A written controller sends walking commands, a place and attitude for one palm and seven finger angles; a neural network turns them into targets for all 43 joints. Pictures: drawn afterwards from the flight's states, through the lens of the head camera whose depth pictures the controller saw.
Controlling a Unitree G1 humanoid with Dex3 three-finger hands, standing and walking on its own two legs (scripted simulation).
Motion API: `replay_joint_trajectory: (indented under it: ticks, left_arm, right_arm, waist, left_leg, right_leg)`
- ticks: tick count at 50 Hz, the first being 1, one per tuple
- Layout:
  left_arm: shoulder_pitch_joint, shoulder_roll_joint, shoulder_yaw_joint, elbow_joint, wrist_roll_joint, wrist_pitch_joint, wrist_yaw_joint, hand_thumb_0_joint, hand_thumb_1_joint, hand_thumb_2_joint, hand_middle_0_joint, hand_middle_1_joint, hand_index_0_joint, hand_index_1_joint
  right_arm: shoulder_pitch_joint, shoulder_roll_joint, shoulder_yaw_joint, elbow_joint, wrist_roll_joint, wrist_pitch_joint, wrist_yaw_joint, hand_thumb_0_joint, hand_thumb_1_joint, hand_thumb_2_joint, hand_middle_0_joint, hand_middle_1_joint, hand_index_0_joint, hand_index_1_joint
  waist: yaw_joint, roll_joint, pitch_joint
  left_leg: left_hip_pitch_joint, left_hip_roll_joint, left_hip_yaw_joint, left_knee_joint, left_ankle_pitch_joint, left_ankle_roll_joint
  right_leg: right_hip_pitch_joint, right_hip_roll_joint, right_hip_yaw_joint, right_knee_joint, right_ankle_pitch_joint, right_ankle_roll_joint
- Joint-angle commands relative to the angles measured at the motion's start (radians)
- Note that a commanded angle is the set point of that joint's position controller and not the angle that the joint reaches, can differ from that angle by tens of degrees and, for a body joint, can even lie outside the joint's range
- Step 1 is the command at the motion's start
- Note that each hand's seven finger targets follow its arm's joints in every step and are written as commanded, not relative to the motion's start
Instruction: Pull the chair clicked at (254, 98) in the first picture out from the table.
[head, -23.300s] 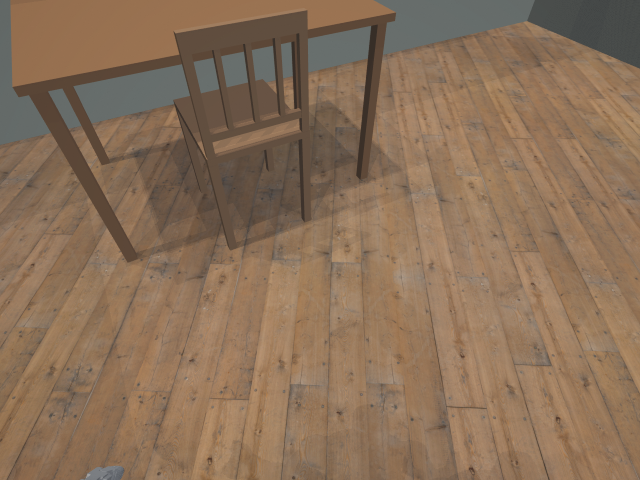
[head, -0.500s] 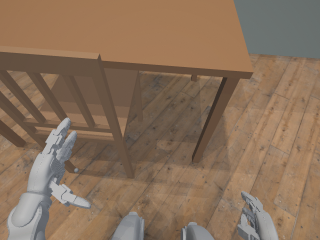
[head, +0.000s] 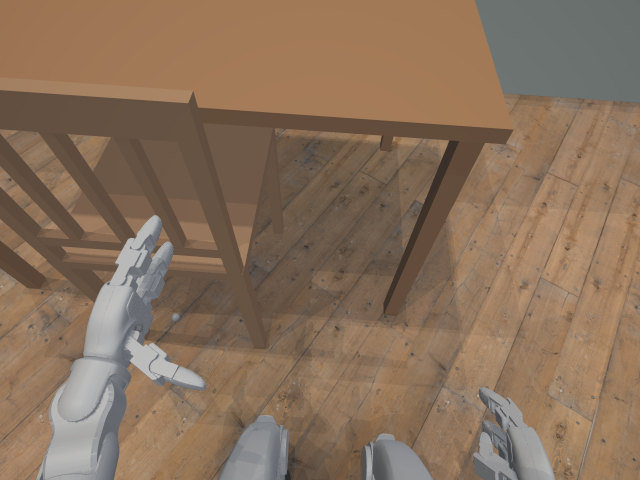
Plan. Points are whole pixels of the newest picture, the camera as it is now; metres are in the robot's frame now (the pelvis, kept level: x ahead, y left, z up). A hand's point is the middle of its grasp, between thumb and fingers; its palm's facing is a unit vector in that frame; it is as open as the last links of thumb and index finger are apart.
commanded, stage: aim the fingers beside a spindle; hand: left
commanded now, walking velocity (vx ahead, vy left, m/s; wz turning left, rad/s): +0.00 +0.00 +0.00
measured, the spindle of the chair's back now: (95, 193) +0.49 +0.36 +0.01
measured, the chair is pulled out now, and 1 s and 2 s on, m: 0.00 0.00 0.00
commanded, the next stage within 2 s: push the fingers through the gap in 1.08 s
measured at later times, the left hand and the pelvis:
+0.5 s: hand (199, 289) +0.34 +0.17 +0.01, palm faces -0.05 -1.00 -0.04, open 16.9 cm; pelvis +0.00 +0.00 -0.01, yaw +0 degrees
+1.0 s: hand (190, 295) +0.33 +0.18 +0.01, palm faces -0.05 -1.00 -0.04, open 17.0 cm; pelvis +0.00 +0.00 -0.02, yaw +0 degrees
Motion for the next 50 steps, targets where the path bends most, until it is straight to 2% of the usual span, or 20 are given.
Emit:
replay_joint_trajectory:
  ticks: [1,3,4,8,10,13,17,23,24,25,27,29,32,36,37,42,46,48,49,50]
  left_arm:
    - [-0.186,0.146,0.071,-0.184,-0.004,-0.075,0.017,0.000,-0.500,0.300,-0.060,-0.080,-0.060,-0.080]
    - [-0.221,0.135,0.056,-0.189,0.003,-0.085,0.020,0.000,-0.500,0.300,-0.060,-0.080,-0.060,-0.080]
    - [-0.228,0.124,0.040,-0.193,0.003,-0.086,0.020,0.000,-0.500,0.300,-0.060,-0.080,-0.060,-0.080]
    - [-0.296,0.132,0.041,-0.136,0.014,-0.084,0.031,0.000,-0.500,0.300,-0.060,-0.080,-0.060,-0.080]
    - [-0.314,0.147,0.054,-0.116,0.021,-0.082,0.037,0.000,-0.500,0.300,-0.060,-0.080,-0.060,-0.080]
    - [-0.304,0.131,0.047,-0.108,0.022,-0.081,0.041,0.000,-0.500,0.300,-0.060,-0.080,-0.060,-0.080]
    - [-0.342,0.138,0.052,-0.063,0.029,-0.078,0.049,0.000,-0.500,0.300,-0.060,-0.080,-0.060,-0.080]
    - [-0.410,0.151,0.069,-0.032,0.031,-0.098,0.054,0.000,-0.500,0.300,-0.060,-0.080,-0.060,-0.080]
    - [-0.404,0.136,0.057,-0.030,0.028,-0.097,0.051,0.000,-0.500,0.300,-0.060,-0.080,-0.060,-0.080]
    - [-0.404,0.167,0.081,-0.053,0.025,-0.103,0.049,0.000,-0.500,0.300,-0.060,-0.080,-0.060,-0.080]
    - [-0.367,0.170,0.088,-0.060,0.024,-0.104,0.046,0.000,-0.500,0.300,-0.060,-0.080,-0.060,-0.080]
    - [-0.329,0.136,0.054,-0.086,0.020,-0.097,0.040,0.000,-0.500,0.300,-0.060,-0.080,-0.060,-0.080]
    - [-0.312,0.162,0.093,-0.029,0.015,-0.086,0.042,0.000,-0.500,0.300,-0.060,-0.080,-0.060,-0.080]
    - [-0.314,0.180,0.108,-0.084,0.012,-0.109,0.036,0.000,-0.500,0.300,-0.060,-0.080,-0.060,-0.080]
    - [-0.311,0.160,0.086,-0.104,0.008,-0.115,0.033,0.000,-0.500,0.300,-0.060,-0.080,-0.060,-0.080]
    - [-0.373,0.152,0.068,-0.036,0.007,-0.114,0.014,0.000,-0.500,0.300,-0.060,-0.080,-0.060,-0.080]
    - [-0.383,0.172,0.086,-0.052,0.004,-0.116,0.005,0.000,-0.500,0.300,-0.060,-0.080,-0.060,-0.080]
    - [-0.381,0.172,0.087,-0.066,0.000,-0.112,0.004,0.000,-0.500,0.300,-0.060,-0.080,-0.060,-0.080]
    - [-0.359,0.163,0.078,-0.067,0.002,-0.108,0.003,0.000,-0.500,0.300,-0.060,-0.080,-0.060,-0.080]
    - [-0.364,0.157,0.064,-0.078,0.000,-0.104,0.004,0.000,-0.500,0.300,-0.060,-0.080,-0.060,-0.080]
  right_arm:
    - [-0.015,-0.143,-0.059,-0.129,0.002,-0.037,-0.007,0.000,-0.900,-0.900,0.200,0.300,0.200,0.300]
    - [-0.016,-0.144,-0.060,-0.130,0.002,-0.033,-0.008,0.000,-0.900,-0.900,0.200,0.300,0.200,0.300]
    - [-0.017,-0.141,-0.058,-0.131,0.002,-0.034,-0.006,0.000,-0.900,-0.900,0.200,0.300,0.200,0.300]
    - [-0.012,-0.147,-0.058,-0.115,0.001,-0.022,-0.007,0.000,-0.900,-0.900,0.200,0.300,0.200,0.300]
    - [-0.008,-0.149,-0.058,-0.114,0.000,-0.018,-0.008,0.000,-0.900,-0.900,0.200,0.300,0.200,0.300]
    - [-0.006,-0.146,-0.060,-0.118,-0.001,-0.009,-0.003,0.000,-0.900,-0.900,0.200,0.300,0.200,0.300]
    - [0.001,-0.147,-0.060,-0.108,-0.002,0.005,0.001,0.000,-0.900,-0.900,0.200,0.300,0.200,0.300]
    - [0.003,-0.147,-0.061,-0.102,-0.004,0.019,0.003,0.000,-0.900,-0.900,0.200,0.300,0.200,0.300]
    - [0.005,-0.145,-0.062,-0.103,-0.005,0.020,0.005,0.000,-0.900,-0.900,0.200,0.300,0.200,0.300]
    - [0.010,-0.148,-0.063,-0.106,-0.006,0.018,0.006,0.000,-0.900,-0.900,0.200,0.300,0.200,0.300]
    - [0.012,-0.148,-0.065,-0.108,-0.003,0.025,0.009,0.000,-0.900,-0.900,0.200,0.300,0.200,0.300]
    - [0.008,-0.141,-0.066,-0.116,-0.001,0.028,0.014,0.000,-0.900,-0.900,0.200,0.300,0.200,0.300]
    - [0.015,-0.146,-0.068,-0.105,0.002,0.038,0.011,0.000,-0.900,-0.900,0.200,0.300,0.200,0.300]
    - [0.008,-0.143,-0.068,-0.110,0.002,0.034,0.009,0.000,-0.900,-0.900,0.200,0.300,0.200,0.300]
    - [0.003,-0.141,-0.067,-0.112,0.001,0.032,0.010,0.000,-0.900,-0.900,0.200,0.300,0.200,0.300]
    - [0.003,-0.147,-0.064,-0.091,0.004,0.025,0.002,0.000,-0.900,-0.900,0.200,0.300,0.200,0.300]
    - [-0.004,-0.148,-0.063,-0.098,0.003,0.016,0.000,0.000,-0.900,-0.900,0.200,0.300,0.200,0.300]
    - [-0.001,-0.150,-0.067,-0.098,0.004,0.015,-0.001,0.000,-0.900,-0.900,0.200,0.300,0.200,0.300]
    - [-0.001,-0.149,-0.066,-0.105,0.005,0.015,0.000,0.000,-0.900,-0.900,0.200,0.300,0.200,0.300]
    - [-0.001,-0.148,-0.065,-0.106,0.004,0.013,0.001,0.000,-0.900,-0.900,0.200,0.300,0.200,0.300]
  waist:
    - [-0.009,0.013,-0.283]
    - [-0.012,0.016,-0.305]
    - [-0.009,0.045,-0.310]
    - [-0.026,0.002,-0.300]
    - [-0.018,0.035,-0.309]
    - [-0.009,0.027,-0.352]
    - [-0.017,0.006,-0.334]
    - [-0.019,0.014,-0.360]
    - [-0.019,0.012,-0.371]
    - [-0.011,0.023,-0.401]
    - [-0.003,0.021,-0.418]
    - [-0.006,0.041,-0.419]
    - [-0.017,-0.039,-0.361]
    - [-0.005,0.019,-0.382]
    - [-0.011,0.028,-0.385]
    - [-0.042,-0.015,-0.318]
    - [-0.017,0.058,-0.357]
    - [-0.022,0.020,-0.383]
    - [-0.013,0.035,-0.388]
    - [-0.020,0.058,-0.391]
  left_leg:
    - [0.284,-0.011,-0.059,-0.160,0.198,-0.002]
    - [0.293,-0.010,-0.060,-0.155,0.207,-0.003]
    - [0.300,-0.012,-0.059,-0.154,0.211,-0.004]
    - [0.276,-0.009,-0.067,-0.145,0.171,-0.002]
    - [0.278,-0.010,-0.068,-0.142,0.183,-0.004]
    - [0.298,-0.010,-0.062,-0.134,0.226,-0.007]
    - [0.268,-0.009,-0.061,-0.123,0.231,-0.006]
    - [0.248,-0.011,-0.052,-0.102,0.232,-0.005]
    - [0.246,-0.013,-0.047,-0.097,0.235,-0.002]
    - [0.253,-0.012,-0.050,-0.093,0.259,-0.002]
    - [0.283,-0.010,-0.051,-0.103,0.294,-0.006]
    - [0.300,-0.010,-0.047,-0.107,0.303,-0.005]
    - [0.223,-0.012,-0.040,-0.099,0.268,0.001]
    - [0.243,-0.014,-0.038,-0.100,0.274,-0.001]
    - [0.259,-0.014,-0.038,-0.101,0.276,-0.001]
    - [0.199,-0.012,-0.041,-0.089,0.191,0.004]
    - [0.246,-0.014,-0.049,-0.099,0.206,-0.003]
    - [0.262,-0.011,-0.051,-0.097,0.234,0.000]
    - [0.268,-0.013,-0.049,-0.101,0.244,-0.002]
    - [0.280,-0.012,-0.053,-0.099,0.258,-0.001]
  right_leg:
    - [0.064,0.015,0.044,-0.167,0.204,-0.008]
    - [0.059,0.013,0.042,-0.157,0.210,-0.009]
    - [0.057,0.012,0.045,-0.156,0.211,-0.010]
    - [0.026,0.015,0.044,-0.156,0.178,-0.007]
    - [0.019,0.016,0.042,-0.144,0.182,-0.013]
    - [0.035,0.013,0.044,-0.136,0.223,-0.011]
    - [0.028,0.014,0.045,-0.128,0.236,-0.009]
    - [0.024,0.014,0.055,-0.116,0.245,-0.009]
    - [0.037,0.013,0.060,-0.119,0.255,-0.008]
    - [0.051,0.016,0.060,-0.109,0.274,-0.012]
    - [0.062,0.015,0.057,-0.108,0.304,-0.010]
    - [0.067,0.014,0.057,-0.115,0.314,-0.008]
    - [0.079,0.018,0.063,-0.122,0.311,-0.002]
    - [0.083,0.017,0.068,-0.117,0.310,-0.008]
    - [0.079,0.016,0.068,-0.122,0.309,-0.006]
    - [0.035,0.019,0.072,-0.135,0.231,-0.002]
    - [0.025,0.017,0.065,-0.126,0.222,-0.012]
    - [0.039,0.019,0.064,-0.126,0.253,-0.009]
    - [0.047,0.017,0.063,-0.124,0.259,-0.010]
    - [0.037,0.019,0.060,-0.120,0.266,-0.011]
